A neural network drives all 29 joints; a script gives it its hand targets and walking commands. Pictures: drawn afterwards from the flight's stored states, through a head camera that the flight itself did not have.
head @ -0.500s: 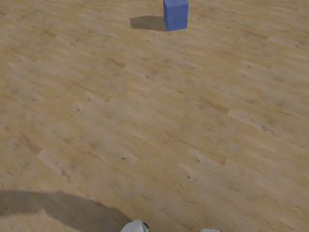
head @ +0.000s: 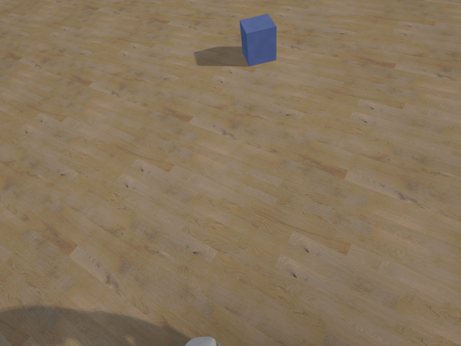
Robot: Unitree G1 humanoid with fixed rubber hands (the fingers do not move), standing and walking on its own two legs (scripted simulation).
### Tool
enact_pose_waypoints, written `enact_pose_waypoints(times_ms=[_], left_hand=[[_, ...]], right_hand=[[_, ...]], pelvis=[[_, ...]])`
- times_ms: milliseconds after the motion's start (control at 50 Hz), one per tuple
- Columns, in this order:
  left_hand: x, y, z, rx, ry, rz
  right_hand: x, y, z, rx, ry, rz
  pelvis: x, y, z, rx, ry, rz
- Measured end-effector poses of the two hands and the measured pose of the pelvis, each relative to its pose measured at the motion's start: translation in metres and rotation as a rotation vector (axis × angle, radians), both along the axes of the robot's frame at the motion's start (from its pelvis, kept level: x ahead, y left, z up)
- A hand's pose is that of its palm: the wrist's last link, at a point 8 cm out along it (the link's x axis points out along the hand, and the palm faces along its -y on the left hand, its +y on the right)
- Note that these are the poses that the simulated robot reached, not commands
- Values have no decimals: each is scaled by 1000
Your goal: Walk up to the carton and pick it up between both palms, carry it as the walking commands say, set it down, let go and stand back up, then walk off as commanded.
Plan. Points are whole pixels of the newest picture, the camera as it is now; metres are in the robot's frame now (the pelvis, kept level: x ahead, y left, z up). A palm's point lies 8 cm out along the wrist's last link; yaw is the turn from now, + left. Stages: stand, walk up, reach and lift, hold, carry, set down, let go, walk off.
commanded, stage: walk off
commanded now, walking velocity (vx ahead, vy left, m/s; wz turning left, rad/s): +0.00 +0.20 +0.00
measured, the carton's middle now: (258, 40) +2.09 -0.14 -0.64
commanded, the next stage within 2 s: none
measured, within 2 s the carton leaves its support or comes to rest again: neither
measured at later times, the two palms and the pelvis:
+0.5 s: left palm out of the picture +0.07 +0.35 -0.12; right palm out of the picture +0.04 -0.16 -0.14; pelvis -0.01 +0.09 +0.00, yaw -1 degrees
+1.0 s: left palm out of the picture -0.03 +0.39 -0.15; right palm out of the picture +0.03 -0.10 -0.14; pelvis -0.03 +0.15 -0.01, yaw +1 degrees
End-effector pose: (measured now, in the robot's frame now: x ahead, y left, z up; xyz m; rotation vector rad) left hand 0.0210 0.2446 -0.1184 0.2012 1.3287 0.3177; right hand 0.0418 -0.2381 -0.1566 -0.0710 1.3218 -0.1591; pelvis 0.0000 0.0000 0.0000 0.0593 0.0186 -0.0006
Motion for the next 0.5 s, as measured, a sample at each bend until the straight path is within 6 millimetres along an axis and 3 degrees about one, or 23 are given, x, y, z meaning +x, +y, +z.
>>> enact_pose_waypoints(times_ms=[120, 200, 340, 420, 500], left_hand=[[-30, 31, -19, -46, 78, 37], [-30, 62, -30, -64, 96, 25], [11, 99, -16, -42, -6, -6], [33, 111, -6, -6, -56, -39], [44, 109, 0, 26, -83, -72]], right_hand=[[8, 24, 7, -60, -1, 34], [8, 48, 16, -93, -19, 29], [17, 72, 32, -99, -73, 27], [15, 80, 26, -85, -99, 6], [2, 83, 13, -54, -93, -22]], pelvis=[[-2, 32, -7, -56, 3, 27], [-3, 58, -9, -75, -15, 23], [-4, 82, 3, -81, 13, 22], [-6, 88, 2, -54, 28, 4], [-12, 87, -1, -15, 32, -22]])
